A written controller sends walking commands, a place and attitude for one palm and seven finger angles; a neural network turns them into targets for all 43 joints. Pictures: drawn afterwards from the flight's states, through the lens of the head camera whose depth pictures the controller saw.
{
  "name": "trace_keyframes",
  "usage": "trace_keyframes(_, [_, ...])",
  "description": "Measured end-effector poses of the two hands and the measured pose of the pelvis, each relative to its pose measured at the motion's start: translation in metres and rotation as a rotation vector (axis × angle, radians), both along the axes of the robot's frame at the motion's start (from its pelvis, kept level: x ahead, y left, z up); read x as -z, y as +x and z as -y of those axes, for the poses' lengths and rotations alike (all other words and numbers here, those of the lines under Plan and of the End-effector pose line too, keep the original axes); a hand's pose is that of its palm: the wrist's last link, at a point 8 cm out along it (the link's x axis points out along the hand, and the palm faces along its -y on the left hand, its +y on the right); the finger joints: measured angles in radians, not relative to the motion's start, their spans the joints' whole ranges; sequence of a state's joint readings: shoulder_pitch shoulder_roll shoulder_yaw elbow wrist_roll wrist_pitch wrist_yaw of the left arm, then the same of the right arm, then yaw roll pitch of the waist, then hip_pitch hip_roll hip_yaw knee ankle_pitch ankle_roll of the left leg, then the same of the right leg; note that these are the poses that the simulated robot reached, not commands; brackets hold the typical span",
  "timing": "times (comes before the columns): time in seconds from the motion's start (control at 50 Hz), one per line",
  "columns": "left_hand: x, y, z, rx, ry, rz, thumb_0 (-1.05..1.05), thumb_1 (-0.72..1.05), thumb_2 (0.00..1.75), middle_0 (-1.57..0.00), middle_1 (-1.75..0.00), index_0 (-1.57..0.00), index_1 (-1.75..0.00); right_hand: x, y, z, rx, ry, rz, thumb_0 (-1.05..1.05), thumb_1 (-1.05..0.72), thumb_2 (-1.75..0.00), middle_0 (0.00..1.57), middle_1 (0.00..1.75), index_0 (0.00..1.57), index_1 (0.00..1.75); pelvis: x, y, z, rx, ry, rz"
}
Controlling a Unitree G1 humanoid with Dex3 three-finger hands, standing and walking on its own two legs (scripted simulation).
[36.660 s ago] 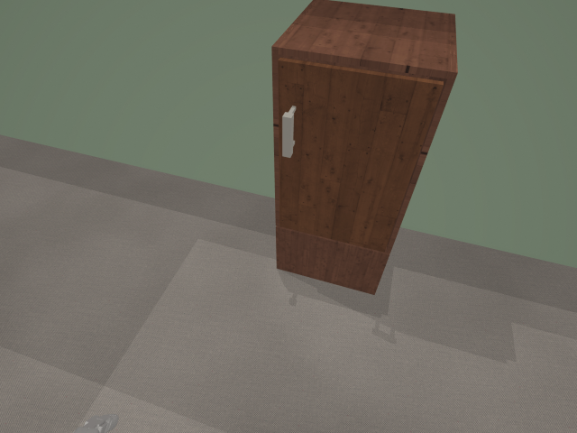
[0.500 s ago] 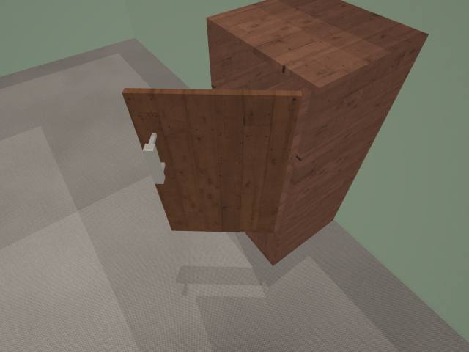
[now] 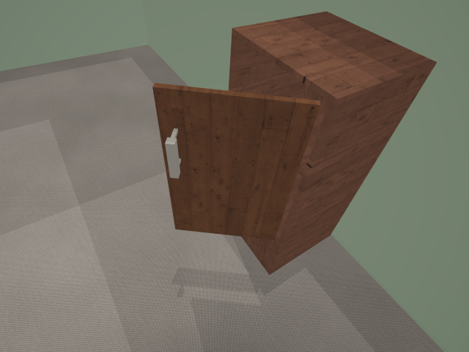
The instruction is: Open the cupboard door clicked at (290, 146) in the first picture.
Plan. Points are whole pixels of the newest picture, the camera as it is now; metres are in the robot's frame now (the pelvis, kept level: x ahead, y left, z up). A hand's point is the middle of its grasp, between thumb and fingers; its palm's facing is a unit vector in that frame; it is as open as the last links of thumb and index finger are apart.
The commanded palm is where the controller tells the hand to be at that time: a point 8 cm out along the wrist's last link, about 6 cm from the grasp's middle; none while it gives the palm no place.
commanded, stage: come to a stop and stand still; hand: left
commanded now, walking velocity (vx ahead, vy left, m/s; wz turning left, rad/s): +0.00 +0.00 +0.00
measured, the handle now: (175, 153) +0.58 +0.19 -0.04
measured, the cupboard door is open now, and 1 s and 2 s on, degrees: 52 52 52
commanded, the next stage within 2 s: look again from close up in 0.60 s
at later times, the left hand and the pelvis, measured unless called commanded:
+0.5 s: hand out of the picture -0.06 +0.13 -0.17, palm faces +0.02 -0.99 -0.13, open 7.4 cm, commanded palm none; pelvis -0.03 -0.01 +0.01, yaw -1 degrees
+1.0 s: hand out of the picture +0.02 +0.18 -0.17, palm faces +0.01 -0.98 -0.21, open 7.4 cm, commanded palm none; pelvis +0.00 +0.01 +0.00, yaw -1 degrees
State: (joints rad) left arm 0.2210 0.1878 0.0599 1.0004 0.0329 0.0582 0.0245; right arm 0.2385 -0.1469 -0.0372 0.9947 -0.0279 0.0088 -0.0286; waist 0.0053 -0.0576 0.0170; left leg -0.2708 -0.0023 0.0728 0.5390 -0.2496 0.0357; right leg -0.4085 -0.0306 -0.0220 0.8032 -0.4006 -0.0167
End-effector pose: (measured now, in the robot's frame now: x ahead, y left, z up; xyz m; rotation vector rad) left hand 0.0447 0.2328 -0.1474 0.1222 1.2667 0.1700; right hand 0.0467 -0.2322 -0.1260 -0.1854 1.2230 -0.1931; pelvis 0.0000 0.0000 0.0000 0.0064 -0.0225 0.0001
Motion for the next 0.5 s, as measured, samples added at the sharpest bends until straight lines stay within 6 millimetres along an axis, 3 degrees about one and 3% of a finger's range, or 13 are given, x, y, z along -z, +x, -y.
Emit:
trace_keyframes(0.1, [-0.006, -0.038, 0.003, -0.016, -0.005, -0.058, 0.00, 0.91, 0.90, -0.20, -0.30, -0.19, -0.30, 0.004, -0.013, -0.009, -0.015, 0.025, -0.041, 0.00, -0.94, -0.90, 0.20, 0.29, 0.20, 0.30, -0.005, -0.008, -0.003, 0.001, 0.006, -0.025])
trace_keyframes(0.28, [-0.012, -0.100, 0.030, 0.010, -0.025, -0.200, 0.00, 0.91, 0.90, -0.20, -0.30, -0.19, -0.30, 0.013, -0.047, -0.002, 0.037, 0.068, -0.076, 0.00, -0.95, -0.90, 0.20, 0.30, 0.20, 0.30, -0.007, -0.023, 0.004, 0.019, 0.003, -0.013])
trace_keyframes(0.36, [-0.009, -0.108, 0.039, 0.012, -0.043, -0.203, 0.00, 0.91, 0.90, -0.20, -0.30, -0.19, -0.30, 0.012, -0.067, -0.001, 0.045, 0.073, -0.120, 0.00, -0.94, -0.90, 0.20, 0.29, 0.20, 0.30, -0.008, -0.026, 0.008, 0.018, 0.000, 0.001])
trace_keyframes(0.5, [-0.006, -0.104, 0.049, 0.016, -0.062, -0.175, 0.00, 0.91, 0.90, -0.20, -0.30, -0.19, -0.30, 0.012, -0.103, -0.007, 0.058, 0.091, -0.210, 0.00, -0.92, -0.90, 0.19, 0.29, 0.20, 0.30, -0.008, -0.031, 0.014, 0.010, -0.005, 0.000])
